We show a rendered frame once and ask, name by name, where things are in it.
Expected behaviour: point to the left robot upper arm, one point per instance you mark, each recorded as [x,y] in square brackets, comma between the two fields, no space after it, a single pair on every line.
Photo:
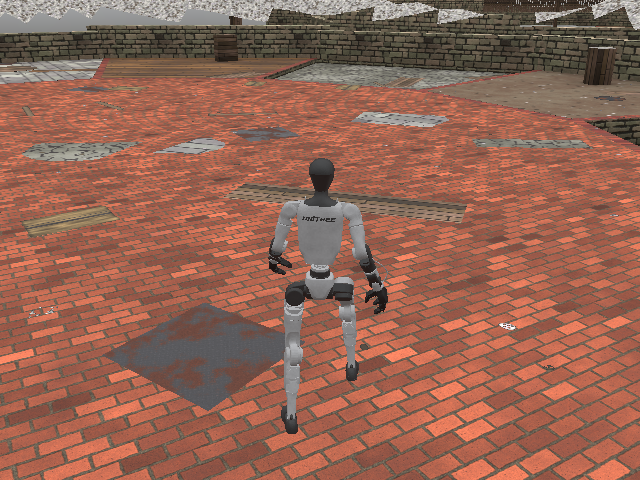
[288,211]

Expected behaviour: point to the right robot upper arm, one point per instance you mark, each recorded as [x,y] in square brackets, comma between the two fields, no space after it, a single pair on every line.
[352,213]

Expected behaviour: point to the robot left forearm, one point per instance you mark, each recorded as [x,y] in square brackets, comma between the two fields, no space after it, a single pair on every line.
[274,257]

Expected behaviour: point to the left robot hand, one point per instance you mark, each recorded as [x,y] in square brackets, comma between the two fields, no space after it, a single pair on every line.
[283,262]

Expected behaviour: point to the robot right forearm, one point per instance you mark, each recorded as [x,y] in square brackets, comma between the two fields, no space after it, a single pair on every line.
[371,272]

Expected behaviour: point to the humanoid robot head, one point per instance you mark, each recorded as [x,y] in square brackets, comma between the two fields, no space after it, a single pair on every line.
[321,171]

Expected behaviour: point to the robot torso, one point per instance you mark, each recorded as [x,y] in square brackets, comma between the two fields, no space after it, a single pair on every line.
[320,236]

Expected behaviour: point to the right robot hand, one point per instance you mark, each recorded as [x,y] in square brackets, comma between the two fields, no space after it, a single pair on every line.
[381,300]

